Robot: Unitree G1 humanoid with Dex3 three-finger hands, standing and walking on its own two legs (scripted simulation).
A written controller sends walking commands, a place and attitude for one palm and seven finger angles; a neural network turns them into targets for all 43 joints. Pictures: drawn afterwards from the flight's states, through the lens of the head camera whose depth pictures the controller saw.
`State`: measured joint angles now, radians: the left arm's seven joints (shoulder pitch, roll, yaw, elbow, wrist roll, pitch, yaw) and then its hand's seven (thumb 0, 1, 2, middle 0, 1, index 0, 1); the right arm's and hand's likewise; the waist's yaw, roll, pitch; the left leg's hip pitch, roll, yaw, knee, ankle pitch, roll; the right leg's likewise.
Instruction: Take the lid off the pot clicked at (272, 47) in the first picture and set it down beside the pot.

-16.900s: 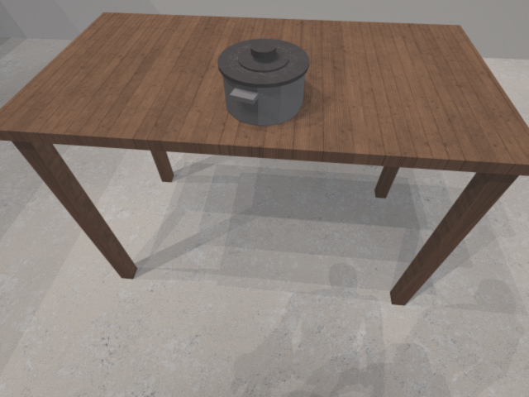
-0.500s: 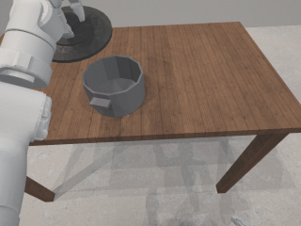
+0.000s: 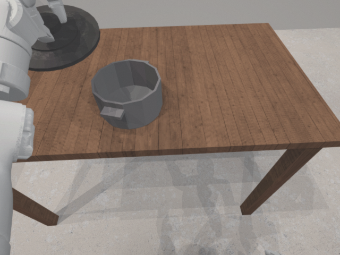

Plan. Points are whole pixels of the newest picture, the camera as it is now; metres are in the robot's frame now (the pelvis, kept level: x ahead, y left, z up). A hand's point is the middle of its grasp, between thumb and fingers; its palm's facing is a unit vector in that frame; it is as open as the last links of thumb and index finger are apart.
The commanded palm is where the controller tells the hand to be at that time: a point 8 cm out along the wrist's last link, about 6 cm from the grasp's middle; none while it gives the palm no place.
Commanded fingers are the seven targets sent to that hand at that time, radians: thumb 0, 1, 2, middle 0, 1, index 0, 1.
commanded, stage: move the lid sideways beside the pot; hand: left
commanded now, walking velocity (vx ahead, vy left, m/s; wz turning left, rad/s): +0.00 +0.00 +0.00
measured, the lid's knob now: (46, 23) +0.51 +0.23 +0.28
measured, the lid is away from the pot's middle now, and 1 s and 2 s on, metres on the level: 0.13 0.24 0.22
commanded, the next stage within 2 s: lower the lid onto the table in 0.98 s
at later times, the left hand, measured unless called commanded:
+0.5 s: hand (9, 24) +0.48 +0.27 +0.29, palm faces -0.19 -0.09 -0.98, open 8.3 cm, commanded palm +0.48 +0.28 +0.37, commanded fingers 0.00 0.54 1.07 -0.78 -1.13 -0.79 -1.07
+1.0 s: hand out of the picture +0.48 +0.32 +0.29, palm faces -0.21 -0.09 -0.97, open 8.3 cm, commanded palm +0.48 +0.32 +0.37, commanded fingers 0.00 0.54 1.07 -0.78 -1.13 -0.79 -1.07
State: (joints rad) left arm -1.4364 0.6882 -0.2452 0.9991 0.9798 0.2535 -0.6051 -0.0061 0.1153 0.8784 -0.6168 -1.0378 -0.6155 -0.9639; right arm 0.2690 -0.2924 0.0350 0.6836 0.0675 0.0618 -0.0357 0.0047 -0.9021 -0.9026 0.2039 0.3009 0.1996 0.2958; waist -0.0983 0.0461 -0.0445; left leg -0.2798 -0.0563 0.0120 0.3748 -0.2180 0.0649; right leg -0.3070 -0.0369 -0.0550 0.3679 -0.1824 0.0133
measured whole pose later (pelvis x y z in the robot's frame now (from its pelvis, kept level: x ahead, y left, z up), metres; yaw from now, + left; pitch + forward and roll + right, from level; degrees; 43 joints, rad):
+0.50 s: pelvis +0.01 +0.00 +0.00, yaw -1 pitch +8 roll -1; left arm -1.38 0.82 -0.18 0.98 1.00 0.22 -0.62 -0.01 0.12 0.88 -0.62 -1.04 -0.61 -0.96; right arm 0.27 -0.30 0.03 0.67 0.08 0.12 -0.04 0.00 -0.90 -0.90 0.20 0.30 0.20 0.30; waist -0.10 0.05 -0.04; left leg -0.28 -0.04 0.02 0.38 -0.23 0.06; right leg -0.30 -0.02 -0.05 0.35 -0.18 0.01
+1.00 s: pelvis +0.02 +0.00 +0.00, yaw +0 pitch +9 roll -1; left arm -1.39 0.93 -0.16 1.03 1.02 0.16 -0.62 -0.01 0.12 0.88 -0.61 -1.04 -0.61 -0.96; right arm 0.31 -0.31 0.04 0.69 0.09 0.13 -0.05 0.00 -0.90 -0.90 0.20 0.30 0.20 0.30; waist -0.10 0.04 -0.02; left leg -0.29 -0.04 0.01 0.39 -0.25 0.07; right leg -0.29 -0.02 -0.06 0.33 -0.18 0.01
